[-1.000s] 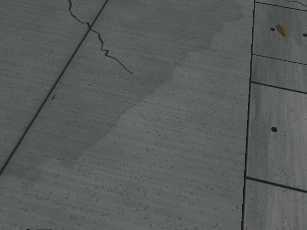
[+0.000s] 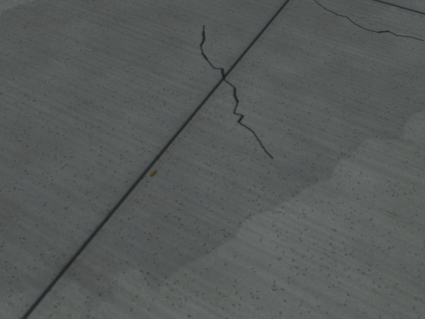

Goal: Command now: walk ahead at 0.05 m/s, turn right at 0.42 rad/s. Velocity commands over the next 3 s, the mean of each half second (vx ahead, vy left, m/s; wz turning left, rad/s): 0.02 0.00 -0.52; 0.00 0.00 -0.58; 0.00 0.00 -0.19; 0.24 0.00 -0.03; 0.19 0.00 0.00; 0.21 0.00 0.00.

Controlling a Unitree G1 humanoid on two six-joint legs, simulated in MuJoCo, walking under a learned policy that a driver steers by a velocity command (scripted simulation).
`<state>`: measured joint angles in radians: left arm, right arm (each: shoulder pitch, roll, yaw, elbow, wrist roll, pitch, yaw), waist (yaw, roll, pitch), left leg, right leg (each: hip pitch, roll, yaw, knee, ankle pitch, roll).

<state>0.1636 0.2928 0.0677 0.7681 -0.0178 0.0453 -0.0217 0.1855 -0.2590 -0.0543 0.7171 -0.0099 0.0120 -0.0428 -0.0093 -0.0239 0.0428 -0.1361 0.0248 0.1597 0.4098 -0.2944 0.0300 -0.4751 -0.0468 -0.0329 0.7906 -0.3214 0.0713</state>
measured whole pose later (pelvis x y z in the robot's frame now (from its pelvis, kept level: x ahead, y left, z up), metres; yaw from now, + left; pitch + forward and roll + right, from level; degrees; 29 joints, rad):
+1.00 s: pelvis +0.05 -0.03 -0.01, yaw -35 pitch +1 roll +0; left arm 0.16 0.30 0.08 0.60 -0.01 0.07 -0.01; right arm 0.14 -0.31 -0.09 0.71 -0.01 0.01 -0.02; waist -0.01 0.03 0.06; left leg -0.34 0.11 0.09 0.76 -0.48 -0.06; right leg -0.31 0.01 -0.02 0.59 -0.30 -0.04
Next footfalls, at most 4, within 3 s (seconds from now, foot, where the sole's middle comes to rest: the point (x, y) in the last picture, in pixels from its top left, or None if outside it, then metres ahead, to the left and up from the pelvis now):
0.12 right None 0.09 -0.12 -0.78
0.54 left None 0.16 0.10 -0.78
0.96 right None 0.02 -0.14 -0.78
1.36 left None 0.17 0.05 -0.78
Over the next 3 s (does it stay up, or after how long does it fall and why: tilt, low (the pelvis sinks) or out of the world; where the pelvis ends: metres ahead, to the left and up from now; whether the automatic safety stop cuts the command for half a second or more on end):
stays up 0.36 -0.23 -0.01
